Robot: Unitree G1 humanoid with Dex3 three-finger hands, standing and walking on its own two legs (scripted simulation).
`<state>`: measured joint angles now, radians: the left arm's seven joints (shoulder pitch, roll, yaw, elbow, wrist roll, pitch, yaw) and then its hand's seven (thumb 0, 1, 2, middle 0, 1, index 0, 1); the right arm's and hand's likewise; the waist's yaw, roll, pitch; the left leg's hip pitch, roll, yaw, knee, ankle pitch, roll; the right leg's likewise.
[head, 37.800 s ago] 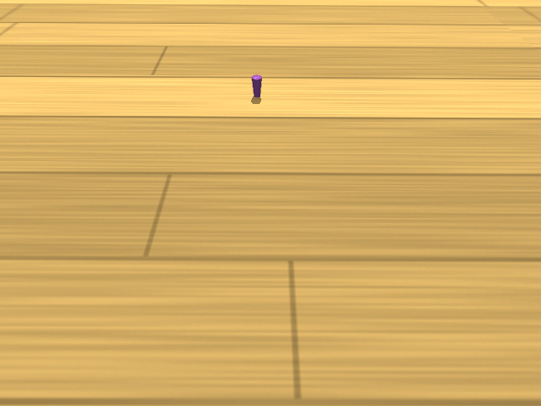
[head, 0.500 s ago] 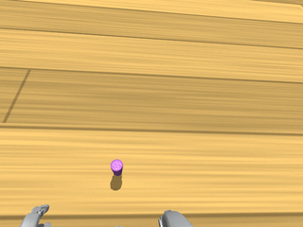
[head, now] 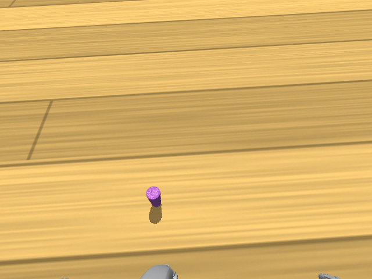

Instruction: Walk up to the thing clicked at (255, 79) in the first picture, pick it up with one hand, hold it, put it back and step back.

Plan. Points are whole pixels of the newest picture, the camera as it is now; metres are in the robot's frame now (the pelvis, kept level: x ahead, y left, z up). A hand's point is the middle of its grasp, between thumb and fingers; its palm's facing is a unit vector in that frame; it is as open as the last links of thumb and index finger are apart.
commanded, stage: step back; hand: left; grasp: from above
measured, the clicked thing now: (154, 198) +0.57 +0.20 -0.69
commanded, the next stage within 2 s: none
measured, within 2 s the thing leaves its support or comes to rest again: neither
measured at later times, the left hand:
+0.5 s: hand out of the picture -0.05 +0.25 -0.16, palm faces +0.00 -0.91 -0.41, open 7.4 cm
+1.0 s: hand out of the picture -0.22 +0.23 -0.15, palm faces +0.05 -0.92 -0.38, open 7.4 cm
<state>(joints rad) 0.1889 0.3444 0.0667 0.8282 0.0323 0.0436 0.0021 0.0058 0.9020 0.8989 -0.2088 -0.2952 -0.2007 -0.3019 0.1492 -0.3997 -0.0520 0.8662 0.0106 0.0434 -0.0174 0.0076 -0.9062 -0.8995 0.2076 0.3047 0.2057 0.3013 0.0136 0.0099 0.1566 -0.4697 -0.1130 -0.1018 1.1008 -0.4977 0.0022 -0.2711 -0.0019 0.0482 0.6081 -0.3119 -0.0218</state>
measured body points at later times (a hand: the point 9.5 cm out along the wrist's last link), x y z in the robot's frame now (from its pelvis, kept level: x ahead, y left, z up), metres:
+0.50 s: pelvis -0.15 -0.03 -0.02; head -0.09 -0.03 +0.43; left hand -0.05 +0.29 -0.13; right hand -0.01 -0.35 -0.12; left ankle -0.05 +0.13 -0.73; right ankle -0.16 -0.17 -0.74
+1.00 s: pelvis -0.31 -0.05 +0.00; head -0.25 -0.03 +0.44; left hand -0.22 +0.28 -0.13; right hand -0.19 -0.35 -0.11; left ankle -0.25 +0.08 -0.73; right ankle -0.33 -0.19 -0.66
